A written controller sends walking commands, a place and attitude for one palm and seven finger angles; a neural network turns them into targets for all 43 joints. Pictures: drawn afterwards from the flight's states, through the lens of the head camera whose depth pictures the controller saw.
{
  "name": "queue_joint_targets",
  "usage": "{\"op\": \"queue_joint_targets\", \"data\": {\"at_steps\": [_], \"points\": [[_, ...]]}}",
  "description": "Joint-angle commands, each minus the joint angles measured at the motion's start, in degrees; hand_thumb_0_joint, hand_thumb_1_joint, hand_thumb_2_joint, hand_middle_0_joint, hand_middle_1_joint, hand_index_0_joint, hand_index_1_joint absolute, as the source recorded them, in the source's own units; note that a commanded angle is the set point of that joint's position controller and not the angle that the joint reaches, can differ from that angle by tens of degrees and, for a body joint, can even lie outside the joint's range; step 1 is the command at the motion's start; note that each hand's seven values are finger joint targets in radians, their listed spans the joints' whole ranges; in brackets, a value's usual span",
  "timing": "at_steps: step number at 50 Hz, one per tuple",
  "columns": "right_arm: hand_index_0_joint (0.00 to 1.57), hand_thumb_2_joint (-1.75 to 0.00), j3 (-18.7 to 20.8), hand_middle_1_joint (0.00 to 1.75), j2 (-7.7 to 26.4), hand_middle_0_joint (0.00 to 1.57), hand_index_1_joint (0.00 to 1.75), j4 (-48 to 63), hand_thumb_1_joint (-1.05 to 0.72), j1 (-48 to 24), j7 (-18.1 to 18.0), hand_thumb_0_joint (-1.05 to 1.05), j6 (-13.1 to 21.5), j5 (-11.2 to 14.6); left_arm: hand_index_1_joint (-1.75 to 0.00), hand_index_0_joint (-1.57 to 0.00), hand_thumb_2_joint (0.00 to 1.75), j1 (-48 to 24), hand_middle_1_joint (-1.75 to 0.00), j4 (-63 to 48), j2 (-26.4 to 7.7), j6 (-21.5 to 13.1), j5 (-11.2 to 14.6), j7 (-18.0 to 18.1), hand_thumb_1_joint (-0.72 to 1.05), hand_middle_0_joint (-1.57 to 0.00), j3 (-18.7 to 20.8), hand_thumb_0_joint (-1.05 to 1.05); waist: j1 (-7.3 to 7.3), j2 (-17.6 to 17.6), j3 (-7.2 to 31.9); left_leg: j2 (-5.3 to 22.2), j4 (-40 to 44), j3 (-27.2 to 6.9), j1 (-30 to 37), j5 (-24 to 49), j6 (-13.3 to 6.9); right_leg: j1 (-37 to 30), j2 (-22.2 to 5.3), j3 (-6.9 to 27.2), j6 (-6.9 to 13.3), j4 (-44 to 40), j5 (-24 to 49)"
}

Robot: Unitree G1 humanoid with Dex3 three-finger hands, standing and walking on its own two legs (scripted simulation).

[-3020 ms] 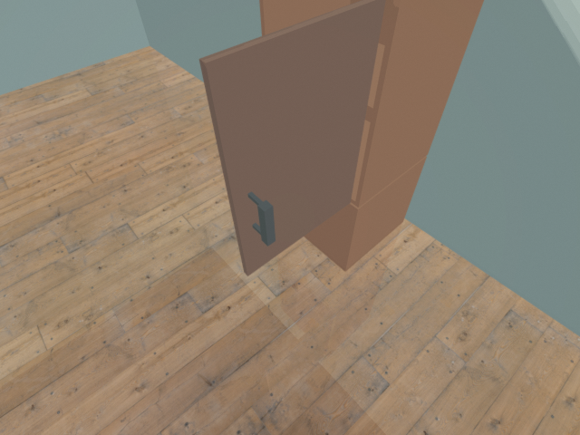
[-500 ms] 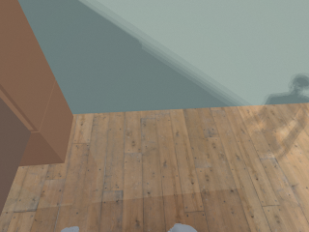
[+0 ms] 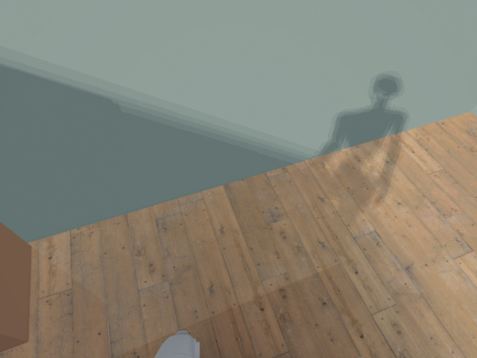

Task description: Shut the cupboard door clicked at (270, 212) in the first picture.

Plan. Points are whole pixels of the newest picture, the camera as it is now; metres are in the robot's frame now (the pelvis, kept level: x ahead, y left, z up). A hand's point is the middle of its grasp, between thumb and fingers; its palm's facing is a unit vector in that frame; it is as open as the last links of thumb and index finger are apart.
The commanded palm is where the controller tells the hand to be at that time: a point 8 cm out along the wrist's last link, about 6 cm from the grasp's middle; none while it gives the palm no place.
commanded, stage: walk to a spot facing it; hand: left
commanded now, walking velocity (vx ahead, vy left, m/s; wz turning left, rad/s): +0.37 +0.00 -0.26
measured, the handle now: out of the picture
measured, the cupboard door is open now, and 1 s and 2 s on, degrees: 89 89 89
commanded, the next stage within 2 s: turn to face it in 0.58 s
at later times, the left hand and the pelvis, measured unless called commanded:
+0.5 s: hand (193, 239) +0.38 +0.12 -0.17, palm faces -0.21 -0.95 -0.24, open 7.4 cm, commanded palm none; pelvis +0.23 -0.05 -0.02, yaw -11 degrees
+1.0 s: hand (211, 219) +0.46 +0.09 -0.20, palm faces +0.02 -0.98 -0.17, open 7.4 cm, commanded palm none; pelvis +0.43 -0.09 -0.02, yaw -2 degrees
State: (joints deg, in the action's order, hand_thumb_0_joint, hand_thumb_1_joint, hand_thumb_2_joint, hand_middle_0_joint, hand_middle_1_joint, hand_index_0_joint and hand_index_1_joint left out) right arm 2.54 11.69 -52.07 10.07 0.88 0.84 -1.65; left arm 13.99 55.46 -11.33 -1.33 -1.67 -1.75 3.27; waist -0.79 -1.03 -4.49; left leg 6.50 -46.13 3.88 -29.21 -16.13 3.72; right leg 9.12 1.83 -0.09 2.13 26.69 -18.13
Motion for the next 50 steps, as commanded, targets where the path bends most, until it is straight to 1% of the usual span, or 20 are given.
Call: {"op": "queue_joint_targets", "data": {"at_steps": [1, 3, 4, 5, 6, 9, 12, 18, 21, 22, 23, 24, 30, 38, 41, 43, 44, 45, 47, 50], "points": [[0.2, -0.9, 1.42, 0.3, 5.29, 0.2, 0.3, 2.09, -0.9, 4.78, -0.04, 0.0, 2.36, 0.28, -0.3, -0.2, 0.9, -1.84, -0.3, -3.56, -11.05, -1.74, 0.48, 0.67, 0.9, -0.2, 3.05, 0.0, -2.06, -4.21, 2.24, -2.76, 12.46, 1.67, 14.74, 5.93, -0.45, 8.22, -11.89, 10.44, 7.22, -9.44, -1.32], [0.2, -0.9, 2.86, 0.3, 11.09, 0.2, 0.3, -1.6, -0.9, 15.83, -1.14, 0.0, 3.34, -0.37, -0.3, -0.2, 0.9, -1.62, -0.3, -3.82, -6.95, -1.51, 0.74, 0.54, 0.9, -0.2, 2.21, 0.0, -6.8, 9.15, 7.27, 3.2, 21.25, -7.92, 31.19, -3.04, -3.0, 16.22, -4.76, 5.5, 3.65, 10.35, -0.79], [0.2, -0.9, 4.31, 0.3, 17.29, 0.2, 0.3, -2.73, -0.9, 22.52, -1.56, 0.0, 3.49, -1.49, -0.3, -0.2, 0.9, 1.81, -0.3, -4.12, -3.33, -1.41, 1.23, 0.2, 0.9, -0.2, 1.27, 0.0, -7.77, 25.23, 12.21, 18.96, 29.66, -29.75, 38.92, -12.75, -8.69, 26.59, 2.34, -2.74, 0.33, 31.13, -15.0], [0.2, -0.9, 3.62, 0.3, 16.07, 0.2, 0.3, -2.34, -0.9, 22.58, -1.98, 0.0, 2.76, -1.19, -0.3, -0.2, 0.9, -1.13, -0.3, -5.59, -5.08, -1.76, 0.79, 0.29, 0.9, -0.2, 1.37, 0.0, -7.75, 17.31, 10.69, 23.53, 34.3, -36.83, 35.72, -18.15, -12.89, 30.0, -0.01, 2.65, 0.89, 41.34, -14.98], [0.2, -0.9, 3.18, 0.3, 14.46, 0.2, 0.3, -0.63, -0.9, 18.56, -1.92, 0.0, 2.68, -1.09, -0.3, -0.2, 0.9, -3.32, -0.3, -6.12, -5.23, -2.15, 0.49, -0.09, 0.9, -0.2, 1.7, 0.0, -5.79, 9.28, 5.66, 22.88, 35.16, -34.92, 29.8, -17.44, -14.53, 32.22, -3.52, 2.91, 0.89, 45.56, -10.98], [0.2, -0.9, 1.07, 0.3, 7.43, 0.2, 0.3, -0.38, -0.9, 11.01, -2.27, 0.0, 4.03, -0.68, -0.3, -0.2, 0.9, -2.78, -0.3, -3.85, -3.87, -1.31, -0.45, -0.83, 0.9, -0.2, 1.85, 0.0, -0.86, 10.31, 0.29, 15.35, 34.38, -15.44, 20.71, 0.14, -9.24, 30.94, -7.23, 2.09, -0.78, 46.17, 0.09], [0.2, -0.9, 1.04, 0.3, 7.47, 0.2, 0.3, -2.19, -0.9, 12.58, -2.42, 0.0, 4.49, -0.42, -0.3, -0.2, 0.9, -3.38, -0.3, -3.97, -2.03, -0.17, -0.11, -1.4, 0.9, -0.2, 0.98, 0.0, -0.39, 9.55, 4.42, 12.39, 32.41, -3.48, 24.19, 14.84, -9.14, 26.99, -7.28, -0.79, -1.69, 34.44, 1.44], [0.2, -0.9, 1.53, 0.3, 8.5, 0.2, 0.3, -4.67, -0.9, 14.38, -1.56, 0.0, 3.01, -0.57, -0.3, -0.2, 0.9, -8.7, -0.3, -4.71, -1.4, 0.0, -0.14, -1.74, 0.9, -0.2, 0.44, 0.0, -1.63, 8.95, 1.61, 11.69, 32.15, 3.19, 20.47, 7.88, -8.68, 15.16, -4.64, -7.54, -1.08, 13.18, 4.55], [0.2, -0.9, 1.2, 0.3, 8.4, 0.2, 0.3, -4.88, -0.9, 11.86, -1.3, 0.0, 2.39, -0.16, -0.3, -0.2, 0.9, 1.85, -0.3, -0.95, -5.03, -0.53, -0.31, -1.28, 0.9, -0.2, 1.6, 0.0, 4.66, 2.06, 5.17, 8.57, 18.26, 6.92, 14.96, 11.28, -6.02, -3.53, -1.77, -8.32, 0.82, 5.77, 6.05], [0.2, -0.9, 0.72, 0.3, 6.85, 0.2, 0.3, -4.17, -0.9, 10.43, -0.88, 0.0, 2.53, 0.54, -0.3, -0.2, 0.9, 10.91, -0.3, 1.68, -9.41, -1.23, -0.51, -0.61, 0.9, -0.2, 2.86, 0.0, 9.05, -6.09, 9.22, 4.37, 2.66, 10.74, 5.28, 8.43, -3.88, -16.81, -8.51, 1.6, 3.98, 1.6, -1.3], [0.2, -0.9, -0.01, 0.3, 2.77, 0.2, 0.3, -1.95, -0.9, 10.07, -0.59, 0.0, 2.7, 1.39, -0.3, -0.2, 0.9, 18.26, -0.3, 3.51, -16.22, -1.49, -0.27, 0.4, 0.9, -0.2, 4.61, 0.0, 11.01, -22.7, 14.0, -3.76, -16.36, 10.13, -8.27, -19.15, -1.8, -25.43, -24.44, 27.39, 10.26, -8.65, -5.96], [0.2, -0.9, 0.65, 0.3, 5.19, 0.2, 0.3, -1.42, -0.9, 6.98, -0.61, 0.0, 2.25, 1.11, -0.3, -0.2, 0.9, 16.21, -0.3, 3.12, -15.94, -1.08, 0.82, 1.46, 0.9, -0.2, 4.15, 0.0, 9.81, -15.36, 10.2, -1.49, -24.04, 1.09, -11.11, -19.0, -2.87, -20.09, -26.42, 32.31, 11.82, -14.29, -6.75], [0.2, -0.9, 0.33, 0.3, 0.43, 0.2, 0.3, -6.27, -0.9, 9.44, -0.72, 0.0, 0.87, 0.27, -0.3, -0.2, 0.9, 2.67, -0.3, 1.05, -5.9, -3.05, 0.49, 2.21, 0.9, -0.2, 1.09, 0.0, -0.28, -3.69, 3.04, 2.68, -12.31, -1.26, -0.4, -4.0, -1.3, 0.71, -18.71, 5.35, 8.88, -13.48, 22.12], [0.2, -0.9, -0.55, 0.3, -0.78, 0.2, 0.3, -4.57, -0.9, 1.89, -0.15, 0.0, 1.0, 0.94, -0.3, -0.2, 0.9, 5.8, -0.3, 4.83, -5.08, -3.86, 0.88, 2.48, 0.9, -0.2, -0.05, 0.0, 0.62, -5.57, 2.66, -2.08, 5.47, 2.2, -0.49, 5.66, -2.54, -10.06, -16.52, -4.61, 5.46, -9.13, 45.72], [0.2, -0.9, -0.34, 0.3, 1.57, 0.2, 0.3, -5.18, -0.9, 4.41, -0.55, 0.0, 1.07, 0.59, -0.3, -0.2, 0.9, 4.08, -0.3, 4.18, -6.36, -3.23, 0.98, 3.03, 0.9, -0.2, 0.17, 0.0, -1.85, -5.12, 3.48, -4.85, 11.29, 3.84, 6.37, 9.33, -4.19, -10.68, -16.25, -8.4, 2.82, -0.04, 55.3], [0.2, -0.9, 0.61, 0.3, 6.2, 0.2, 0.3, -6.85, -0.9, 12.83, -1.0, 0.0, 1.02, -0.22, -0.3, -0.2, 0.9, 4.46, -0.3, 3.2, -6.81, -2.41, 1.34, 3.29, 0.9, -0.2, 0.27, 0.0, -5.24, 0.42, 9.42, -2.19, 15.18, -1.23, 22.19, 31.28, -7.37, -3.31, -13.05, -10.62, -1.25, 17.21, 44.46], [0.2, -0.9, 1.59, 0.3, 11.17, 0.2, 0.3, -6.4, -0.9, 16.35, -1.4, 0.0, 1.07, -0.63, -0.3, -0.2, 0.9, 6.93, -0.3, 1.95, -5.07, -1.98, 2.29, 3.32, 0.9, -0.2, 0.04, 0.0, -5.38, 13.96, 15.23, 11.19, 14.11, -19.52, 35.41, 54.65, -15.08, 11.6, -5.75, -10.95, -4.52, 32.17, 10.19], [0.2, -0.9, 1.96, 0.3, 13.01, 0.2, 0.3, -7.01, -0.9, 18.19, -2.17, 0.0, 0.45, 0.27, -0.3, -0.2, 0.9, 5.12, -0.3, 0.01, -4.71, -1.67, 2.34, 3.62, 0.9, -0.2, -0.3, 0.0, -5.95, 15.16, 16.86, 18.9, 19.47, -29.66, 33.31, 60.94, -21.38, 14.66, -2.23, -4.29, -4.37, 44.09, -20.51], [0.2, -0.9, 1.98, 0.3, 12.08, 0.2, 0.3, -4.56, -0.9, 10.08, -2.46, 0.0, 0.18, 0.49, -0.3, -0.2, 0.9, -0.32, -0.3, -2.58, -4.66, -0.24, 1.05, 3.65, 0.9, -0.2, 0.48, 0.0, -2.9, 8.73, 7.21, 16.49, 24.92, -27.32, 19.62, 31.88, -19.19, 20.71, -5.53, 0.43, -4.42, 46.1, -16.11], [0.2, -0.9, 1.02, 0.3, 9.18, 0.2, 0.3, -1.81, -0.9, 3.05, -2.81, 0.0, 0.1, 0.26, -0.3, -0.2, 0.9, 1.08, -0.3, -1.86, -4.09, 1.64, 0.48, 2.64, 0.9, -0.2, 1.17, 0.0, 1.03, 8.2, 4.84, 9.15, 28.42, -19.51, 10.16, 19.07, -13.59, 17.77, -6.07, 0.4, -5.55, 41.44, -6.64]]}}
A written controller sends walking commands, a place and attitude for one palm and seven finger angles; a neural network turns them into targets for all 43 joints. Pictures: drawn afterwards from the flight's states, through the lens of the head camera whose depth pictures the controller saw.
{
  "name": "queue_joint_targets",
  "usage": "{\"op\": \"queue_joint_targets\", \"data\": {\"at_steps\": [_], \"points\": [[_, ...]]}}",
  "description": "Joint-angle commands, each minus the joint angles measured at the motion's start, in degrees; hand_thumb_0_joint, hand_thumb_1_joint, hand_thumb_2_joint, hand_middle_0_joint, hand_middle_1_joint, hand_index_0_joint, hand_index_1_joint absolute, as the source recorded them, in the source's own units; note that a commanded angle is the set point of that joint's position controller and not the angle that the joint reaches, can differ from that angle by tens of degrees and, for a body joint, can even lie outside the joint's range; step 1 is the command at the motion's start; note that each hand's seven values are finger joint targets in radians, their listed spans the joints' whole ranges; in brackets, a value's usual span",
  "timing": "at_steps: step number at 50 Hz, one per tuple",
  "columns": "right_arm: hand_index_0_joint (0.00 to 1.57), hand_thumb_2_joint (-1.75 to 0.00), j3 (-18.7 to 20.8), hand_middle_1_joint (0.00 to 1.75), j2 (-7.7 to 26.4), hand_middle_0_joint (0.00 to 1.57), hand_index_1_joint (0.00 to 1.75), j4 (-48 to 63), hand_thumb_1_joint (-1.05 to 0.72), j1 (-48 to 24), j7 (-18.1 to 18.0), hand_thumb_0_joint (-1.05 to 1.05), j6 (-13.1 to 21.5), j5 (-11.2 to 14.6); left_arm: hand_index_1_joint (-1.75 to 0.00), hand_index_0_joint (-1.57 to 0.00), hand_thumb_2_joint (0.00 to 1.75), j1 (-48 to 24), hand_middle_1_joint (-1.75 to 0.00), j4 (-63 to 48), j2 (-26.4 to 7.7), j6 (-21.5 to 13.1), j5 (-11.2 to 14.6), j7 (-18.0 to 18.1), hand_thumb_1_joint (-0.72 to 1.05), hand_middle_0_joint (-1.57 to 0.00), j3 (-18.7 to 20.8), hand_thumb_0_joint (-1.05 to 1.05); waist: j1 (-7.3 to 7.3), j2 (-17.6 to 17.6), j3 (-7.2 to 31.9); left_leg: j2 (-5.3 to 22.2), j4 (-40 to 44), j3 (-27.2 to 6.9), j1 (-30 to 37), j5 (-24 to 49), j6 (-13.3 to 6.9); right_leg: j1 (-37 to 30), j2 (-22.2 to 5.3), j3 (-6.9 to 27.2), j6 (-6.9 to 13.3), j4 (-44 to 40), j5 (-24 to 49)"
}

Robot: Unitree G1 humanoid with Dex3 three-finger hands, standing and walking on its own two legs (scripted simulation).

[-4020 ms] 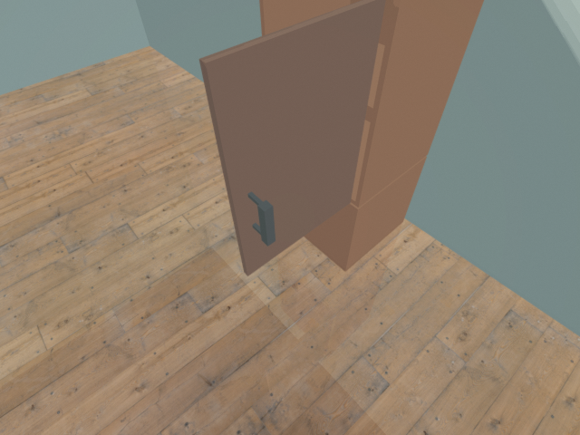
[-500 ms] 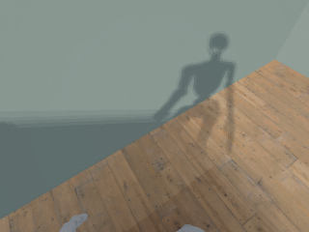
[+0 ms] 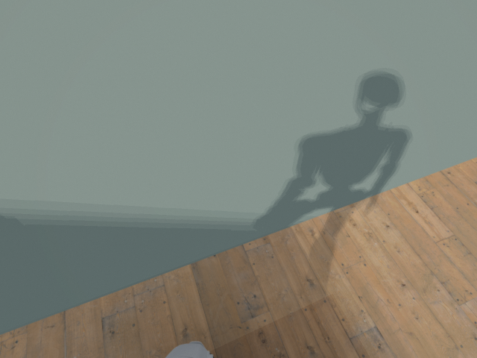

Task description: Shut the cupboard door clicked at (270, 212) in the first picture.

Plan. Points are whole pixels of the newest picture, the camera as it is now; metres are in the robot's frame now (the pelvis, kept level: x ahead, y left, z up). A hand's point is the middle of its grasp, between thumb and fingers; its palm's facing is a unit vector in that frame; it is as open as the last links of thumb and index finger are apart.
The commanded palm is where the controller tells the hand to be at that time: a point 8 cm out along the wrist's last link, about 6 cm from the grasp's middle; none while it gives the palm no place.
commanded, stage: turn to face it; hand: left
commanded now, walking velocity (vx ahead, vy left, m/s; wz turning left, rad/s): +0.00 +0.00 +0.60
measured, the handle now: out of the picture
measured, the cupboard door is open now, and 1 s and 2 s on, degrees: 89 89 89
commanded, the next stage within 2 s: none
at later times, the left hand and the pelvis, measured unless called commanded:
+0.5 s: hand out of the picture +0.08 +0.12 -0.14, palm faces +0.33 -0.91 -0.26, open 7.4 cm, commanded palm none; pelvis +0.07 -0.09 +0.02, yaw +20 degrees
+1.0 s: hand out of the picture +0.07 +0.11 -0.14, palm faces +0.59 -0.74 -0.32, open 7.4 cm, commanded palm none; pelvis +0.12 -0.14 +0.00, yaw +38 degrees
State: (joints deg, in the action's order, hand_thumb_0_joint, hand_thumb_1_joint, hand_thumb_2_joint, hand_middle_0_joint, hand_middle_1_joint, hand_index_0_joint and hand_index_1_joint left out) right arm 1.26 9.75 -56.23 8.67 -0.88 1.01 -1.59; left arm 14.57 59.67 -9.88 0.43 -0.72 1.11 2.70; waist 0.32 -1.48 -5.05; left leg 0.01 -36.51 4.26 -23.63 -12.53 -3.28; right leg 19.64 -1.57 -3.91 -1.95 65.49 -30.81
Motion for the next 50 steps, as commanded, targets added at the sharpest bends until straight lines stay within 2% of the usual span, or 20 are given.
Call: {"op": "queue_joint_targets", "data": {"at_steps": [1, 8, 11, 12, 14, 16, 19, 25, 29, 30, 31, 32, 33, 34, 36, 39, 45, 46, 48, 50], "points": [[0.2, -0.9, 2.48, 0.3, 11.49, 0.2, 0.3, 3.03, -0.9, 3.48, -1.01, 0.0, -0.11, 0.16, -0.3, -0.2, 0.9, 1.45, -0.3, -6.16, -5.01, 0.22, -0.38, -0.32, 0.9, -0.2, 1.82, 0.0, 0.42, 7.8, 7.18, 14.55, 18.61, -18.6, 4.63, 13.36, -6.2, 6.06, -2.23, 3.87, -1.53, -0.55, 6.34], [0.2, -0.9, 4.71, 0.3, 14.31, 0.2, 0.3, 5.29, -0.9, 2.06, -0.04, 0.0, -1.97, -0.23, -0.3, -0.2, 0.9, -2.96, -0.3, -10.33, -5.67, 1.03, -0.43, -0.31, 0.9, -0.2, 2.06, 0.0, -0.79, 11.17, 8.42, 11.14, 18.88, -21.87, 2.77, -3.94, -5.12, 1.5, 0.47, 1.4, -1.64, -17.92, 6.76], [0.2, -0.9, 5.43, 0.3, 14.19, 0.2, 0.3, 6.71, -0.9, 0.06, 0.09, 0.0, -2.69, 0.09, -0.3, -0.2, 0.9, 0.81, -0.3, -10.24, -6.71, 0.31, -0.22, -0.21, 0.9, -0.2, 2.36, 0.0, 1.36, 10.11, 8.94, 8.69, 14.01, -22.28, -1.47, -2.39, -3.27, -8.97, 2.21, 0.87, -1.3, -32.45, 12.69], [0.2, -0.9, 5.32, 0.3, 12.72, 0.2, 0.3, 7.42, -0.9, -0.51, 0.27, 0.0, -2.78, 0.51, -0.3, -0.2, 0.9, 3.37, -0.3, -9.96, -8.81, -0.18, -0.29, 0.02, 0.9, -0.2, 2.85, 0.0, 2.65, 5.42, 9.69, 5.68, 9.8, -20.17, -5.74, -4.06, -0.91, -15.85, -0.22, 3.18, -0.57, -40.89, 14.92], [0.2, -0.9, 4.89, 0.3, 8.03, 0.2, 0.3, 9.91, -0.9, -1.51, 0.88, 0.0, -2.46, 0.95, -0.3, -0.2, 0.9, 3.27, -0.3, -11.66, -17.91, -0.74, -1.37, 0.72, 0.9, -0.2, 4.15, 0.0, 4.0, -17.67, 8.37, -3.66, -18.74, -5.01, -15.67, -22.3, 5.86, -15.14, -27.33, 29.29, 9.53, -54.01, 15.79], [0.2, -0.9, 4.98, 0.3, 8.79, 0.2, 0.3, 8.56, -0.9, 1.03, 1.53, 0.0, -3.14, 0.54, -0.3, -0.2, 0.9, -3.93, -0.3, -13.23, -13.53, -1.03, -1.14, 0.97, 0.9, -0.2, 2.94, 0.0, -0.83, -7.73, 6.23, 0.9, -31.67, -7.05, -12.29, -16.81, 5.24, -7.99, -22.82, 17.61, 11.26, -49.37, 24.54], [0.2, -0.9, 4.2, 0.3, 7.35, 0.2, 0.3, 7.59, -0.9, 0.59, 2.15, 0.0, -3.88, 0.72, -0.3, -0.2, 0.9, -4.84, -0.3, -13.26, -10.71, -1.02, -0.72, 0.83, 0.9, -0.2, 1.99, 0.0, -1.43, -12.74, 4.98, 2.48, -29.39, -3.28, -11.58, -12.66, 6.84, -11.04, -16.49, 4.36, 8.65, -44.79, 42.86], [0.2, -0.9, 2.47, 0.3, 5.96, 0.2, 0.3, 9.32, -0.9, -5.01, 2.51, 0.0, -3.35, 0.95, -0.3, -0.2, 0.9, 3.52, -0.3, -10.83, -13.98, -1.45, -0.92, 0.63, 0.9, -0.2, 2.59, 0.0, 2.41, -9.13, 7.25, 0.41, -9.14, 2.29, -6.09, -12.42, 6.66, -21.8, -17.69, 0.92, 8.0, -38.62, 62.15], [0.2, -0.9, 2.63, 0.3, 8.23, 0.2, 0.3, 9.47, -0.9, -2.13, 2.25, 0.0, -3.02, 0.93, -0.3, -0.2, 0.9, 1.39, -0.3, -11.24, -15.0, -1.31, -0.53, 0.4, 0.9, -0.2, 2.88, 0.0, 0.16, -10.55, 9.94, -0.75, 2.99, 3.42, 3.65, -5.59, 5.03, -19.91, -17.3, -2.62, 5.82, -31.7, 62.26], [0.2, -0.9, 2.99, 0.3, 9.86, 0.2, 0.3, 8.55, -0.9, 1.61, 2.07, 0.0, -2.7, 0.62, -0.3, -0.2, 0.9, 0.3, -0.3, -11.67, -14.95, -1.28, -0.11, 0.3, 0.9, -0.2, 2.93, 0.0, -2.08, -8.24, 11.86, -0.58, 8.72, 2.95, 10.8, 1.51, 4.22, -16.37, -16.58, -4.49, 3.98, -26.32, 58.73], [0.2, -0.9, 4.16, 0.3, 14.21, 0.2, 0.3, 7.49, -0.9, 6.08, 1.84, 0.0, -2.21, 0.14, -0.3, -0.2, 0.9, -0.67, -0.3, -12.75, -13.41, -1.08, 0.3, 0.11, 0.9, -0.2, 2.68, 0.0, -4.76, 0.55, 15.25, 6.62, 11.48, -4.83, 23.49, 17.42, 1.15, -5.05, -13.93, -6.22, 1.03, -16.5, 43.5], [0.2, -0.9, 5.94, 0.3, 20.66, 0.2, 0.3, 7.1, -0.9, 10.17, 1.37, 0.0, -2.0, 0.07, -0.3, -0.2, 0.9, -2.64, -0.3, -15.19, -9.13, -0.8, 0.69, -0.29, 0.9, -0.2, 1.34, 0.0, -6.96, 18.62, 16.66, 23.6, 11.96, -27.81, 32.17, 43.77, -8.73, 12.73, -4.72, -5.61, -3.24, -3.03, -3.55], [0.2, -0.9, 5.91, 0.3, 21.28, 0.2, 0.3, 5.73, -0.9, 12.02, 0.92, 0.0, -2.59, 0.66, -0.3, -0.2, 0.9, -5.78, -0.3, -16.28, -10.73, 0.18, 0.02, 0.19, 0.9, -0.2, 1.35, 0.0, -7.15, 12.49, 16.8, 26.37, 10.36, -27.01, 31.03, 47.14, -13.01, 15.57, -4.87, 2.33, -2.37, 2.14, -7.84], [0.2, -0.9, 5.47, 0.3, 20.14, 0.2, 0.3, 6.75, -0.9, 9.91, 0.59, 0.0, -2.49, 0.57, -0.3, -0.2, 0.9, -7.57, -0.3, -17.34, -10.71, 0.47, -0.13, 0.32, 0.9, -0.2, 1.36, 0.0, -6.24, 6.1, 13.12, 25.36, 11.61, -24.25, 26.61, 37.85, -12.72, 16.52, -5.77, 3.36, -2.4, 3.19, -4.37], [0.2, -0.9, 4.67, 0.3, 16.79, 0.2, 0.3, 7.83, -0.9, 3.65, -0.37, 0.0, -2.21, 0.37, -0.3, -0.2, 0.9, -7.14, -0.3, -14.53, -10.19, 0.94, -0.3, 0.21, 0.9, -0.2, 1.96, 0.0, -3.68, 13.25, 9.36, 18.34, 12.97, -20.42, 19.14, 31.41, -8.83, 14.93, -5.38, 5.1, -2.88, 2.09, 1.13], [0.2, -0.9, 4.29, 0.3, 16.27, 0.2, 0.3, 9.17, -0.9, -0.76, -0.3, 0.0, -2.25, 0.2, -0.3, -0.2, 0.9, -4.35, -0.3, -13.28, -9.64, 1.71, -0.26, -0.68, 0.9, -0.2, 2.04, 0.0, -1.0, 11.0, 7.13, 13.33, 14.15, -16.0, 13.26, 19.53, -5.66, 9.38, -3.28, 3.14, -2.78, -5.3, 4.53], [0.2, -0.9, 5.3, 0.3, 17.31, 0.2, 0.3, 10.29, -0.9, -4.15, 0.46, 0.0, -3.24, 0.14, -0.3, -0.2, 0.9, 0.13, -0.3, -12.85, -9.34, 0.98, -0.12, -0.95, 0.9, -0.2, 2.21, 0.0, 1.3, 11.43, 6.5, 9.77, 11.9, -18.56, 1.27, 3.77, -3.12, -7.59, 1.21, -0.5, -2.09, -28.75, 11.42], [0.2, -0.9, 5.28, 0.3, 16.03, 0.2, 0.3, 10.9, -0.9, -5.4, 0.59, 0.0, -3.36, 0.5, -0.3, -0.2, 0.9, 3.27, -0.3, -12.27, -10.82, 0.58, -0.24, -0.74, 0.9, -0.2, 2.73, 0.0, 3.12, 7.77, 7.05, 7.3, 8.1, -17.52, -3.27, -0.85, -1.25, -13.82, 0.07, 0.18, -1.87, -36.01, 15.75], [0.2, -0.9, 4.45, 0.3, 9.44, 0.2, 0.3, 13.0, -0.9, -4.98, 1.24, 0.0, -3.2, 1.11, -0.3, -0.2, 0.9, 4.55, -0.3, -13.13, -19.87, -0.4, -1.47, 0.19, 0.9, -0.2, 4.1, 0.0, 4.67, -20.91, 6.97, -4.22, -20.86, -4.99, -13.15, -23.76, 5.65, -14.68, -25.95, 28.62, 7.43, -53.72, 14.42], [0.2, -0.9, 5.13, 0.3, 11.4, 0.2, 0.3, 11.8, -0.9, -2.78, 1.79, 0.0, -3.97, 0.75, -0.3, -0.2, 0.9, -2.55, -0.3, -15.17, -15.71, -0.46, -1.13, 0.69, 0.9, -0.2, 3.14, 0.0, 0.45, -12.03, 5.27, 0.98, -34.04, -8.75, -9.31, -18.31, 4.49, -4.92, -23.54, 19.69, 10.25, -51.94, 11.88]]}}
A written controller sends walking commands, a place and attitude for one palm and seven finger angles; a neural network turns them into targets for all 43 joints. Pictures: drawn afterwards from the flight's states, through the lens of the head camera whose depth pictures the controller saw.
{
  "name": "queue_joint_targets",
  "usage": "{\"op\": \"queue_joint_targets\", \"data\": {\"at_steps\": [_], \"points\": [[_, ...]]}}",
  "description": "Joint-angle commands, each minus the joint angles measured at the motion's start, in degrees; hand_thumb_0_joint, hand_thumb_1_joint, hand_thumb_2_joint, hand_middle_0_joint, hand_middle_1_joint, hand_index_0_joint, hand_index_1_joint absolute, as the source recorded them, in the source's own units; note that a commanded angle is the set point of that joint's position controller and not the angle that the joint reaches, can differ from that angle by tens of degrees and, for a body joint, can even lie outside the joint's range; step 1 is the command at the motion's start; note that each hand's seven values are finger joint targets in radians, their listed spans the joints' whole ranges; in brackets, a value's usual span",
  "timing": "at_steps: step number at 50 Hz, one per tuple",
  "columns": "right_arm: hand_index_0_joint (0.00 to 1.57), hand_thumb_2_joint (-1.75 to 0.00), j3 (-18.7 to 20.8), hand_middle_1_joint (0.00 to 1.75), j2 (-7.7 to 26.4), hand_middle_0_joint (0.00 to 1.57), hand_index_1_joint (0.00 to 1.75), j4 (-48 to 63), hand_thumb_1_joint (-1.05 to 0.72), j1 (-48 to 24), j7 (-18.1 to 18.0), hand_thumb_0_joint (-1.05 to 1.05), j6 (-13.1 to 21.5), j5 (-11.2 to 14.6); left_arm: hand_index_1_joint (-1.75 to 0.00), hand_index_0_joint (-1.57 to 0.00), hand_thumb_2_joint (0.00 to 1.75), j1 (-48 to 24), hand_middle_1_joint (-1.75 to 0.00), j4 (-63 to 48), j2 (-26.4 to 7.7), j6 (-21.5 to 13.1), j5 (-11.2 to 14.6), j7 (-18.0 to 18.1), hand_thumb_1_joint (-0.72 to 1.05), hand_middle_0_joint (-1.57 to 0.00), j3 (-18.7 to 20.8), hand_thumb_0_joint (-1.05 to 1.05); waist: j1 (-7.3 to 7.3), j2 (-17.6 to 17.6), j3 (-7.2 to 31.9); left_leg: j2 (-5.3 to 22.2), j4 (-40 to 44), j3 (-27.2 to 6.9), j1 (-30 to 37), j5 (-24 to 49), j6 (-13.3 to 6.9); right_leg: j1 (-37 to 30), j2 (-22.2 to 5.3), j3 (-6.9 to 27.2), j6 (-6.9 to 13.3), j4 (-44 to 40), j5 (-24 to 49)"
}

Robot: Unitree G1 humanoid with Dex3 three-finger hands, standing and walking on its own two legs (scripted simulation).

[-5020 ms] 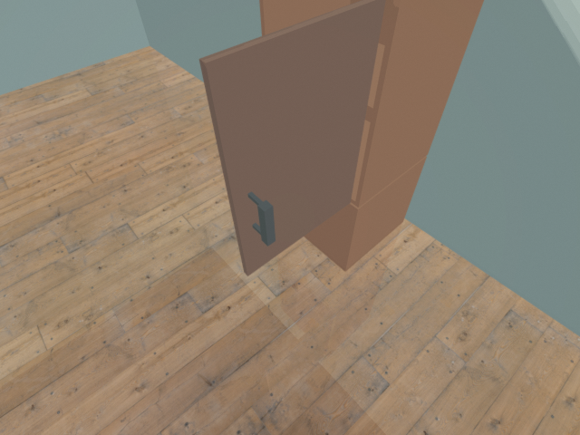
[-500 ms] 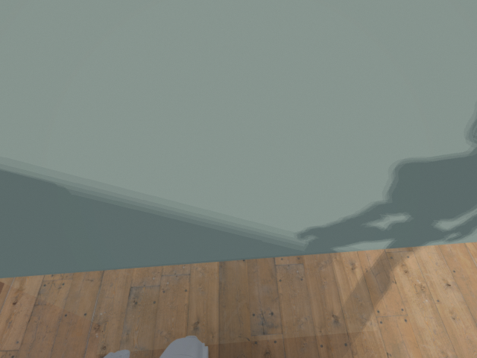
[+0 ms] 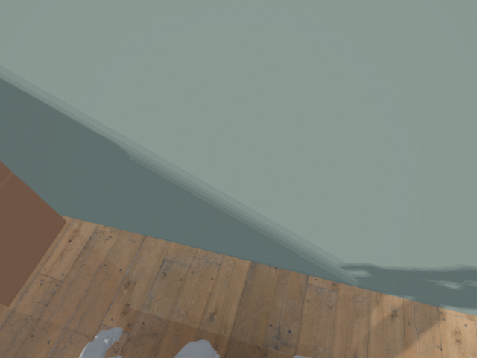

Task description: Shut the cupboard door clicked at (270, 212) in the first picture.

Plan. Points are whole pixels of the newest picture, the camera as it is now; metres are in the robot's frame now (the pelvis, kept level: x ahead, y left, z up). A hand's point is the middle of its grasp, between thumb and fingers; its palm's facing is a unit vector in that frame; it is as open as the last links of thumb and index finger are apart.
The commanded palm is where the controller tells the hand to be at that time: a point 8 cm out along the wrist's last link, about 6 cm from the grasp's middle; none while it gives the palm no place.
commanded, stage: turn to face it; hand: left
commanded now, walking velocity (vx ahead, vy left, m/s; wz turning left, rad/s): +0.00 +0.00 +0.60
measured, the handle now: out of the picture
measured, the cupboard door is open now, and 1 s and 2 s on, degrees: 89 89 89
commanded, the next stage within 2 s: none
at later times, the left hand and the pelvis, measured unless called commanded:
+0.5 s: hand out of the picture +0.03 +0.21 -0.15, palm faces +0.34 -0.91 -0.26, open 7.4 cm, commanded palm none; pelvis +0.02 -0.02 +0.01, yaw +19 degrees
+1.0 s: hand out of the picture -0.03 +0.14 -0.17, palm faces +0.62 -0.75 -0.22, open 7.4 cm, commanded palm none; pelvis +0.05 -0.05 +0.00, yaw +38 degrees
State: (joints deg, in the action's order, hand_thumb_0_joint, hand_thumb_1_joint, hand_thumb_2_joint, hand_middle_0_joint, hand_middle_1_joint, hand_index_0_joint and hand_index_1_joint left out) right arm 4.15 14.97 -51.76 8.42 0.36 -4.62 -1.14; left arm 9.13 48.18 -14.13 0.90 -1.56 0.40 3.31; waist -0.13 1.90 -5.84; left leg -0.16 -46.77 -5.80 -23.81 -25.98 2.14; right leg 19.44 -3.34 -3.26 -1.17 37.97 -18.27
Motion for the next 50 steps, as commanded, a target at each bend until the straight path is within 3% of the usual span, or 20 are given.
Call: {"op": "queue_joint_targets", "data": {"at_steps": [1, 4, 9, 13, 14, 15, 16, 17, 20, 29, 30, 31, 32, 34, 37, 43, 47, 48, 49, 50], "points": [[0.2, -0.9, 2.21, 0.3, 5.38, 0.2, 0.3, 5.8, -0.9, -2.13, 0.76, 0.0, 1.29, 0.11, -0.3, -0.2, 0.9, 0.39, -0.3, -4.45, -9.83, -0.72, -0.15, 1.35, 0.9, -0.2, 2.2, 0.0, -0.19, -16.53, 5.23, 1.93, -26.31, 3.07, -9.02, -1.97, -0.2, -4.02, -18.39, 15.28, 8.41, -22.96, 2.36], [0.2, -0.9, 1.2, 0.3, 3.06, 0.2, 0.3, 5.04, -0.9, -1.76, 1.49, 0.0, 1.06, 0.45, -0.3, -0.2, 0.9, 0.09, -0.3, -4.38, -7.8, -0.98, -0.14, 1.3, 0.9, -0.2, 1.56, 0.0, -0.65, -14.84, 5.53, 2.33, -17.09, 7.19, -6.02, 0.29, 1.33, -7.22, -14.72, 2.95, 6.99, -19.26, 18.36], [0.2, -0.9, -0.04, 0.3, 1.1, 0.2, 0.3, 5.6, -0.9, -4.91, 1.53, 0.0, 2.16, 0.77, -0.3, -0.2, 0.9, 7.2, -0.3, -1.51, -10.29, -1.39, -0.34, 1.34, 0.9, -0.2, 2.5, 0.0, 3.33, -12.64, 9.35, 0.94, 3.13, 11.53, -2.23, -1.23, 1.28, -19.42, -17.22, 0.93, 8.05, -12.52, 35.61], [0.2, -0.9, 0.19, 0.3, 3.47, 0.2, 0.3, 4.48, -0.9, 0.58, 1.18, 0.0, 2.72, 0.56, -0.3, -0.2, 0.9, 5.4, -0.3, -1.38, -10.59, -1.06, 0.6, 0.87, 0.9, -0.2, 2.81, 0.0, 0.04, -11.33, 11.17, 0.52, 18.62, 11.77, 9.81, 11.7, -0.21, -13.88, -15.9, -3.68, 3.74, -4.98, 31.62], [0.2, -0.9, 1.12, 0.3, 6.54, 0.2, 0.3, 3.64, -0.9, 4.09, 1.11, 0.0, 3.16, 0.32, -0.3, -0.2, 0.9, 4.48, -0.3, -1.92, -9.05, -0.86, 0.88, 0.77, 0.9, -0.2, 2.53, 0.0, -2.06, -3.65, 13.25, 5.13, 23.95, 5.83, 19.34, 22.43, -2.12, -6.24, -13.82, -5.92, 0.88, 3.39, 23.59], [0.2, -0.9, 2.93, 0.3, 13.38, 0.2, 0.3, 3.07, -0.9, 8.14, 0.54, 0.0, 3.47, -0.31, -0.3, -0.2, 0.9, 2.95, -0.3, -4.06, -4.89, -0.46, 1.34, 0.39, 0.9, -0.2, 1.52, 0.0, -4.63, 14.67, 13.99, 21.08, 25.22, -15.54, 28.15, 43.32, -10.48, 11.56, -5.11, -7.54, -3.89, 16.19, -10.84], [0.2, -0.9, 3.29, 0.3, 15.01, 0.2, 0.3, 1.47, -0.9, 11.54, -0.17, 0.0, 2.93, -0.15, -0.3, -0.2, 0.9, -1.94, -0.3, -5.74, -5.15, 0.22, 0.77, 0.68, 0.9, -0.2, 0.83, 0.0, -6.22, 11.74, 13.4, 25.64, 24.09, -18.41, 27.25, 52.62, -16.41, 16.13, -3.47, -0.8, -3.58, 24.19, -19.98], [0.2, -0.9, 2.97, 0.3, 14.54, 0.2, 0.3, 1.74, -0.9, 10.51, -0.64, 0.0, 2.97, -0.32, -0.3, -0.2, 0.9, -2.93, -0.3, -6.38, -5.67, 0.44, 0.75, 0.64, 0.9, -0.2, 1.1, 0.0, -5.29, 7.02, 11.97, 24.73, 24.03, -14.57, 24.0, 46.81, -17.05, 16.08, -4.36, 2.0, -3.04, 27.39, -16.4], [0.2, -0.9, 1.52, 0.3, 9.78, 0.2, 0.3, 3.37, -0.9, 3.25, -1.7, 0.0, 3.6, -0.18, -0.3, -0.2, 0.9, -1.9, -0.3, -3.09, -5.59, 0.87, 0.59, 0.37, 0.9, -0.2, 1.49, 0.0, -2.23, 9.45, 9.49, 16.0, 23.8, -7.96, 18.76, 44.19, -12.1, 14.63, -3.13, 3.69, -3.6, 27.9, -8.09], [0.2, -0.9, 2.32, 0.3, 10.96, 0.2, 0.3, 4.56, -0.9, -1.95, -1.05, 0.0, 2.76, -0.06, -0.3, -0.2, 0.9, 4.57, -0.3, -1.4, -5.1, 0.11, 1.1, 0.04, 0.9, -0.2, 1.4, 0.0, 1.83, 7.05, 9.51, 9.7, 19.28, -8.71, 7.14, 30.63, -8.24, -8.26, 2.89, -0.59, -2.99, -5.92, 1.79], [0.2, -0.9, 2.26, 0.3, 9.35, 0.2, 0.3, 5.32, -0.9, -2.71, -0.86, 0.0, 2.69, 0.39, -0.3, -0.2, 0.9, 7.92, -0.3, -0.87, -7.07, -0.5, 0.93, 0.31, 0.9, -0.2, 2.02, 0.0, 3.44, 2.79, 10.67, 6.36, 14.81, -7.0, 1.46, 21.53, -5.53, -16.39, -0.19, 1.8, -2.51, -14.66, 7.04], [0.2, -0.9, 1.76, 0.3, 4.77, 0.2, 0.3, 6.38, -0.9, -1.7, -0.41, 0.0, 2.69, 0.88, -0.3, -0.2, 0.9, 9.72, -0.3, -0.55, -12.97, -1.23, -0.2, 0.95, 0.9, -0.2, 3.27, 0.0, 4.18, -15.78, 11.16, -1.87, 1.52, 2.03, -9.31, 2.31, -0.75, -23.14, -15.76, 17.88, 2.02, -21.94, 9.87], [0.2, -0.9, 1.72, 0.3, 5.44, 0.2, 0.3, 7.29, -0.9, -2.89, -0.17, 0.0, 2.53, 0.64, -0.3, -0.2, 0.9, 8.86, -0.3, -1.06, -15.47, -1.11, -0.16, 1.2, 0.9, -0.2, 3.16, 0.0, 4.37, -21.3, 9.69, -2.74, -13.59, 3.53, -9.93, -11.89, 0.23, -16.06, -25.83, 25.97, 8.39, -23.21, 16.23], [0.2, -0.9, 2.24, 0.3, 5.7, 0.2, 0.3, 5.63, -0.9, -1.63, 0.32, 0.0, 1.73, 0.28, -0.3, -0.2, 0.9, 2.83, -0.3, -2.64, -9.75, -1.15, 0.0, 1.7, 0.9, -0.2, 2.18, 0.0, 0.84, -16.16, 6.59, 1.23, -23.78, 1.08, -9.62, -5.09, -0.32, -9.53, -20.95, 17.06, 9.27, -21.69, 14.2], [0.2, -0.9, 1.18, 0.3, 3.67, 0.2, 0.3, 4.22, -0.9, -1.87, 1.15, 0.0, 1.2, 0.31, -0.3, -0.2, 0.9, 0.74, -0.3, -3.47, -7.58, -1.23, 0.18, 1.48, 0.9, -0.2, 1.28, 0.0, -0.36, -14.74, 5.37, 2.1, -19.39, 5.65, -7.9, -0.57, 1.57, -10.77, -15.05, 4.37, 7.63, -18.08, 26.75], [0.2, -0.9, -0.18, 0.3, 1.58, 0.2, 0.3, 5.2, -0.9, -5.6, 1.57, 0.0, 1.92, 0.69, -0.3, -0.2, 0.9, 7.12, -0.3, -1.34, -10.47, -1.42, -0.11, 1.4, 0.9, -0.2, 2.38, 0.0, 3.0, -13.42, 8.84, 0.71, 1.81, 11.36, -2.65, -0.2, 1.42, -20.27, -16.5, 0.09, 7.71, -12.69, 39.12], [0.2, -0.9, 0.22, 0.3, 3.79, 0.2, 0.3, 4.19, -0.9, -0.14, 1.28, 0.0, 2.57, 0.43, -0.3, -0.2, 0.9, 4.95, -0.3, -1.18, -11.0, -1.01, 0.6, 0.99, 0.9, -0.2, 2.82, 0.0, -0.51, -11.03, 10.0, 0.07, 17.45, 12.05, 10.47, 11.97, -0.23, -13.24, -15.87, -4.33, 3.71, -4.59, 32.4], [0.2, -0.9, 1.13, 0.3, 6.85, 0.2, 0.3, 3.36, -0.9, 3.65, 1.12, 0.0, 2.91, 0.17, -0.3, -0.2, 0.9, 4.11, -0.3, -1.87, -9.72, -0.75, 1.01, 0.74, 0.9, -0.2, 2.59, 0.0, -2.93, -3.92, 11.96, 3.64, 22.02, 7.39, 19.95, 21.22, -2.06, -5.42, -14.02, -6.38, 0.88, 3.12, 23.7], [0.2, -0.9, 2.82, 0.3, 13.32, 0.2, 0.3, 2.96, -0.9, 7.69, 0.79, 0.0, 3.25, -0.32, -0.3, -0.2, 0.9, 2.97, -0.3, -3.75, -5.58, -0.41, 1.29, 0.38, 0.9, -0.2, 1.6, 0.0, -5.08, 13.75, 13.5, 19.62, 24.7, -14.59, 28.18, 38.03, -9.74, 10.7, -5.3, -7.91, -3.68, 16.84, -10.08], [0.2, -0.9, 3.3, 0.3, 15.73, 0.2, 0.3, 1.63, -0.9, 11.06, 0.05, 0.0, 2.81, -0.12, -0.3, -0.2, 0.9, -1.5, -0.3, -5.58, -5.19, 0.22, 0.91, 0.64, 0.9, -0.2, 0.88, 0.0, -6.52, 12.64, 13.3, 25.39, 24.81, -20.16, 26.48, 48.25, -16.35, 15.38, -3.2, -1.07, -3.47, 24.89, -21.12]]}}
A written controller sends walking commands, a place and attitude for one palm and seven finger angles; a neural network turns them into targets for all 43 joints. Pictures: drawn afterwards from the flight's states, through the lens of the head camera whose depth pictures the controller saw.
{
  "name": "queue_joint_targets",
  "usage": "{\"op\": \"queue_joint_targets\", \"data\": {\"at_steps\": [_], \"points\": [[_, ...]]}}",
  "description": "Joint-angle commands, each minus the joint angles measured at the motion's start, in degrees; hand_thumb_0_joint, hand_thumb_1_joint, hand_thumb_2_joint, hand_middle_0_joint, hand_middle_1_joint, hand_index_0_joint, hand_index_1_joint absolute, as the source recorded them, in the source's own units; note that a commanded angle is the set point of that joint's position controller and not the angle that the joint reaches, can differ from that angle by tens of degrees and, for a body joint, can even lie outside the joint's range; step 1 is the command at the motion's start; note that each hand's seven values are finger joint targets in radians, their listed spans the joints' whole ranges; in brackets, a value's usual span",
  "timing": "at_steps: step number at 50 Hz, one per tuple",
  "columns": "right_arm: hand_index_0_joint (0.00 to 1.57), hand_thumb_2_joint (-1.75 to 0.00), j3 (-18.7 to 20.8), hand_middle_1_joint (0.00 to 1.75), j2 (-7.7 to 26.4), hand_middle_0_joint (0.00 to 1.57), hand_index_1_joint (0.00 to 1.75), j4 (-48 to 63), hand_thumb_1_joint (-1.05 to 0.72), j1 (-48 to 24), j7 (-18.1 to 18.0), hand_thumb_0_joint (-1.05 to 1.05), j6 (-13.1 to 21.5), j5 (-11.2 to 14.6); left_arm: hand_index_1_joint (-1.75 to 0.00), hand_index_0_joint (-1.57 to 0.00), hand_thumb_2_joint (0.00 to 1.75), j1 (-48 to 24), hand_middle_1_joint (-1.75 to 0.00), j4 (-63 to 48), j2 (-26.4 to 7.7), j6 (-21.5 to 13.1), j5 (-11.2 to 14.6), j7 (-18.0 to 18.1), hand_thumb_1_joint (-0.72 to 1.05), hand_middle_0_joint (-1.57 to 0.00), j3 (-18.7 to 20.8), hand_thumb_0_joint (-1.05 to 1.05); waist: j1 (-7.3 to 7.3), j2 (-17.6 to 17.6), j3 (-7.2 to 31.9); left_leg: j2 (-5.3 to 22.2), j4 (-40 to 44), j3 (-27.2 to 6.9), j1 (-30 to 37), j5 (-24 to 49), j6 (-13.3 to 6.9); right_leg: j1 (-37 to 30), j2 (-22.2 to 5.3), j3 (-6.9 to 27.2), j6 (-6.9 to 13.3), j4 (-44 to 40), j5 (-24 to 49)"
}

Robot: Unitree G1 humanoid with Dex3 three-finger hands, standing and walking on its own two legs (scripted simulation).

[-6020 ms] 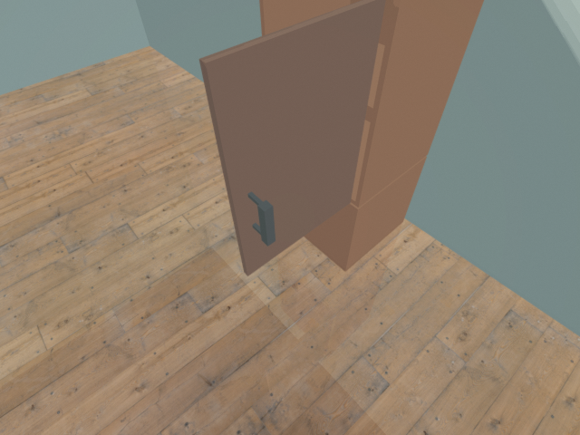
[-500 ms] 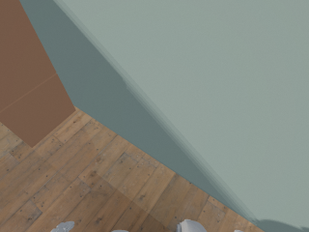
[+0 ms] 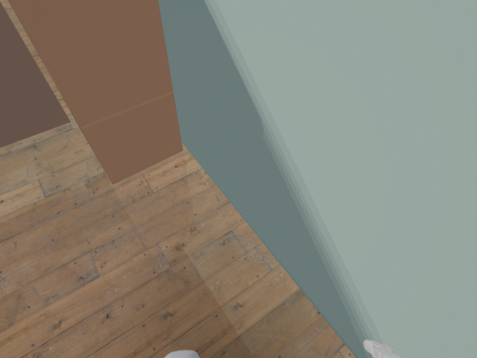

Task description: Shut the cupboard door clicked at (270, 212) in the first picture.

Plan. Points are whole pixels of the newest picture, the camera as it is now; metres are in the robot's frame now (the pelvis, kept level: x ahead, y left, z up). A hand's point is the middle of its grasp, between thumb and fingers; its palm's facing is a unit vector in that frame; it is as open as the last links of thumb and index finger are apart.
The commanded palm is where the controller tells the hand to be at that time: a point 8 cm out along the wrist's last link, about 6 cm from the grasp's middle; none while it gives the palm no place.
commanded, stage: turn to face it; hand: left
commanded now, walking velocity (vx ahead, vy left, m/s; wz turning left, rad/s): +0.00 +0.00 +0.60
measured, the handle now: out of the picture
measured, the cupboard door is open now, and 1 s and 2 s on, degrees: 89 89 89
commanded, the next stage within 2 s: take the last steps up to it in 1.12 s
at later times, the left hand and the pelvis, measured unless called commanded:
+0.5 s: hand out of the picture +0.06 +0.16 -0.13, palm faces +0.26 -0.92 -0.29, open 7.4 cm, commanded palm none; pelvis +0.02 -0.06 +0.01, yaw +17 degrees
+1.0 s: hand out of the picture -0.03 +0.18 -0.15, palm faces +0.54 -0.80 -0.25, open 7.4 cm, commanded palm none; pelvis +0.03 -0.05 +0.02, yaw +32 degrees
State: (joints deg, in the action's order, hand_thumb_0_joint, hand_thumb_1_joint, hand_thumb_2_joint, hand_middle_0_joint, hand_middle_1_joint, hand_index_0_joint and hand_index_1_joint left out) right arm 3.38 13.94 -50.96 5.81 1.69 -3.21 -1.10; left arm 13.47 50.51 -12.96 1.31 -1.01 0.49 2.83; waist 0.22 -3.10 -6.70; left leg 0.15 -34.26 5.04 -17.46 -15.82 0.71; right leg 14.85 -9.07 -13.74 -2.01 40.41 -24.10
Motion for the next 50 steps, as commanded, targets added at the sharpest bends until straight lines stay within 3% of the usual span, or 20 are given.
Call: {"op": "queue_joint_targets", "data": {"at_steps": [1, 3, 5, 10, 13, 16, 17, 18, 19, 20, 22, 25, 31, 35, 36, 37, 38, 39, 44, 50], "points": [[0.2, -0.9, 3.77, 0.3, 16.31, 0.2, 0.3, 1.2, -0.9, 12.27, -1.62, 0.0, 1.35, -0.39, -0.3, -0.2, 0.9, -6.36, -0.3, -8.49, -7.45, 0.1, 0.29, 0.61, 0.9, -0.2, 1.69, 0.0, -5.85, 12.02, 13.11, 24.75, 12.68, -27.38, 16.58, 28.23, -16.05, 19.63, 1.35, 12.62, -1.97, 25.69, -12.22], [0.2, -0.9, 2.77, 0.3, 12.42, 0.2, 0.3, 2.61, -0.9, 6.26, -2.58, 0.0, 1.79, -0.43, -0.3, -0.2, 0.9, -7.14, -0.3, -6.06, -7.37, 0.6, -0.04, 0.53, 0.9, -0.2, 2.19, 0.0, -3.54, 15.36, 9.34, 17.47, 14.12, -24.19, 9.74, 21.71, -12.22, 19.38, 1.91, 14.51, -2.17, 26.7, -5.04], [0.2, -0.9, 2.06, 0.3, 10.95, 0.2, 0.3, 3.13, -0.9, 3.86, -2.76, 0.0, 2.2, -0.34, -0.3, -0.2, 0.9, -4.84, -0.3, -4.51, -6.99, 0.79, -0.13, 0.05, 0.9, -0.2, 2.15, 0.0, -1.63, 11.38, 8.6, 14.38, 14.32, -20.11, 8.42, 21.04, -9.91, 17.67, 2.85, 14.18, -2.58, 25.65, -0.42], [0.2, -0.9, 2.48, 0.3, 11.45, 0.2, 0.3, 2.55, -0.9, 4.72, -2.53, 0.0, 2.07, -0.47, -0.3, -0.2, 0.9, -5.65, -0.3, -4.77, -5.95, 0.78, 0.14, 0.02, 0.9, -0.2, 1.66, 0.0, -1.73, 10.02, 9.42, 12.54, 13.91, -20.14, 7.52, 18.25, -9.94, 12.42, 5.02, 13.07, -2.67, 13.65, -1.07], [0.2, -0.9, 2.87, 0.3, 11.86, 0.2, 0.3, 2.72, -0.9, 3.89, -2.28, 0.0, 1.66, -0.51, -0.3, -0.2, 0.9, -5.19, -0.3, -5.18, -5.69, 0.44, 0.34, 0.02, 0.9, -0.2, 1.44, 0.0, -1.5, 13.4, 9.32, 11.06, 12.3, -21.79, 5.31, 18.94, -9.26, 6.76, 7.46, 11.58, -2.26, 4.0, -0.57], [0.2, -0.9, 3.14, 0.3, 11.17, 0.2, 0.3, 3.72, -0.9, 0.7, -2.1, 0.0, 1.22, -0.04, -0.3, -0.2, 0.9, 0.47, -0.3, -3.82, -6.67, -0.37, 0.57, 0.27, 0.9, -0.2, 1.99, 0.0, 1.75, 11.57, 10.37, 8.41, 7.66, -22.04, -2.64, 15.2, -6.74, -6.59, 8.52, 10.82, -1.8, -10.49, 8.85], [0.2, -0.9, 2.92, 0.3, 8.96, 0.2, 0.3, 4.44, -0.9, 0.49, -1.89, 0.0, 1.19, 0.48, -0.3, -0.2, 0.9, 3.4, -0.3, -3.25, -9.56, -1.01, 0.19, 0.65, 0.9, -0.2, 2.69, 0.0, 3.27, 4.41, 11.43, 4.32, 1.82, -19.7, -9.22, 6.1, -3.75, -14.67, 3.16, 16.09, -0.8, -19.66, 10.54], [0.2, -0.9, 2.42, 0.3, 4.92, 0.2, 0.3, 5.47, -0.9, 1.45, -1.59, 0.0, 1.23, 0.88, -0.3, -0.2, 0.9, 4.18, -0.3, -3.3, -15.29, -1.56, -0.82, 1.14, 0.9, -0.2, 3.83, 0.0, 3.56, -14.0, 11.16, -4.49, -12.62, -8.32, -18.36, -12.87, 1.43, -18.28, -13.46, 33.25, 5.31, -25.65, 11.75], [0.2, -0.9, 2.91, 0.3, 6.9, 0.2, 0.3, 5.81, -0.9, 0.69, -1.33, 0.0, 0.89, 0.5, -0.3, -0.2, 0.9, 2.87, -0.3, -4.1, -16.21, -1.32, -0.63, 1.4, 0.9, -0.2, 3.54, 0.0, 3.42, -13.66, 10.28, -2.63, -26.65, -8.53, -15.99, -20.63, 1.42, -9.24, -20.62, 35.85, 10.16, -26.71, 15.03], [0.2, -0.9, 2.72, 0.3, 6.49, 0.2, 0.3, 5.37, -0.9, 1.59, -0.82, 0.0, 0.6, 0.16, -0.3, -0.2, 0.9, -0.48, -0.3, -5.0, -13.96, -1.28, -0.5, 1.36, 0.9, -0.2, 2.77, 0.0, 1.26, -8.09, 7.95, -0.97, -32.93, -9.82, -15.66, -16.93, 0.8, -4.82, -17.5, 29.9, 11.15, -25.63, 13.97], [0.2, -0.9, 2.97, 0.3, 6.23, 0.2, 0.3, 2.46, -0.9, 2.38, -0.45, 0.0, -0.31, -0.12, -0.3, -0.2, 0.9, -4.76, -0.3, -5.88, -9.49, -1.48, -0.06, 1.33, 0.9, -0.2, 1.79, 0.0, -1.25, -9.95, 5.09, 1.05, -38.34, -8.37, -16.59, -9.74, 2.13, -3.47, -10.39, 21.28, 8.43, -23.44, 19.85], [0.2, -0.9, 2.03, 0.3, 4.16, 0.2, 0.3, 2.44, -0.9, 1.57, 0.07, 0.0, -0.33, 0.25, -0.3, -0.2, 0.9, -2.95, -0.3, -5.74, -8.23, -1.86, -0.2, 1.42, 0.9, -0.2, 1.66, 0.0, -0.72, -9.93, 6.4, 1.32, -30.69, -4.88, -15.29, -8.29, 3.34, -8.74, -8.28, 13.12, 7.52, -20.89, 32.77], [0.2, -0.9, 0.67, 0.3, 2.45, 0.2, 0.3, 3.66, -0.9, -2.88, 0.15, 0.0, 0.37, 0.58, -0.3, -0.2, 0.9, 3.18, -0.3, -3.01, -11.48, -1.84, -0.64, 1.28, 0.9, -0.2, 2.77, 0.0, 2.71, -8.03, 8.47, 0.39, -11.5, 0.19, -9.05, -10.36, 2.8, -14.65, -11.33, 10.54, 8.68, -15.95, 43.65], [0.2, -0.9, 0.76, 0.3, 3.99, 0.2, 0.3, 2.72, -0.9, 2.12, -0.24, 0.0, 1.26, 0.37, -0.3, -0.2, 0.9, 1.42, -0.3, -2.63, -11.51, -1.57, -0.09, 0.86, 0.9, -0.2, 3.1, 0.0, -0.46, -6.57, 10.47, -0.58, 4.11, 1.0, 2.74, 0.08, 0.99, -10.08, -9.99, 6.74, 4.85, -7.86, 40.95], [0.2, -0.9, 1.4, 0.3, 6.57, 0.2, 0.3, 1.63, -0.9, 5.85, -0.4, 0.0, 1.72, 0.12, -0.3, -0.2, 0.9, 0.47, -0.3, -3.1, -10.82, -1.42, 0.42, 0.67, 0.9, -0.2, 2.89, 0.0, -2.87, -0.89, 12.82, 1.99, 9.71, -1.79, 12.12, 9.97, -0.43, -3.8, -8.67, 4.55, 2.17, -0.65, 35.31], [0.2, -0.9, 3.02, 0.3, 13.07, 0.2, 0.3, 1.24, -0.9, 9.81, -0.86, 0.0, 2.31, -0.45, -0.3, -0.2, 0.9, 0.07, -0.3, -4.78, -6.99, -1.03, 0.87, 0.31, 0.9, -0.2, 2.15, 0.0, -4.87, 15.85, 15.56, 17.18, 11.57, -22.03, 22.66, 29.15, -7.65, 12.03, -0.36, 2.4, -2.3, 12.43, 4.67], [0.2, -0.9, 3.65, 0.3, 16.04, 0.2, 0.3, 0.24, -0.9, 12.84, -1.64, 0.0, 1.79, -0.09, -0.3, -0.2, 0.9, -4.15, -0.3, -6.4, -5.35, -0.46, 0.6, 0.59, 0.9, -0.2, 0.96, 0.0, -6.15, 18.55, 15.23, 24.38, 11.76, -28.77, 21.34, 44.67, -14.53, 17.63, 2.63, 8.55, -2.57, 20.34, -14.93], [0.2, -0.9, 3.08, 0.3, 14.82, 0.2, 0.3, 0.15, -0.9, 12.47, -1.95, 0.0, 1.66, -0.17, -0.3, -0.2, 0.9, -6.01, -0.3, -6.72, -6.71, 0.02, 0.38, 0.77, 0.9, -0.2, 1.04, 0.0, -5.79, 11.16, 12.89, 24.27, 11.02, -24.61, 17.63, 38.88, -15.52, 16.89, 1.21, 12.25, -1.73, 23.18, -12.83], [0.2, -0.9, 1.17, 0.3, 9.78, 0.2, 0.3, 1.99, -0.9, 3.63, -3.37, 0.0, 2.47, -0.15, -0.3, -0.2, 0.9, -2.55, -0.3, -1.76, -5.89, 1.12, -0.06, -0.03, 0.9, -0.2, 1.62, 0.0, -0.82, 12.34, 8.84, 13.56, 13.75, -15.62, 9.82, 27.26, -9.88, 15.32, 3.16, 13.4, -2.3, 25.18, 0.0], [0.2, -0.9, 1.3, 0.3, 9.65, 0.2, 0.3, 0.82, -0.9, 5.11, -3.02, 0.0, 2.38, -0.42, -0.3, -0.2, 0.9, -4.17, -0.3, -1.93, -4.69, 0.88, 0.07, -0.19, 0.9, -0.2, 0.79, 0.0, -1.36, 11.5, 9.0, 12.74, 14.07, -16.18, 9.5, 24.09, -10.22, 10.45, 5.25, 11.42, -2.31, 11.52, -0.63]]}}
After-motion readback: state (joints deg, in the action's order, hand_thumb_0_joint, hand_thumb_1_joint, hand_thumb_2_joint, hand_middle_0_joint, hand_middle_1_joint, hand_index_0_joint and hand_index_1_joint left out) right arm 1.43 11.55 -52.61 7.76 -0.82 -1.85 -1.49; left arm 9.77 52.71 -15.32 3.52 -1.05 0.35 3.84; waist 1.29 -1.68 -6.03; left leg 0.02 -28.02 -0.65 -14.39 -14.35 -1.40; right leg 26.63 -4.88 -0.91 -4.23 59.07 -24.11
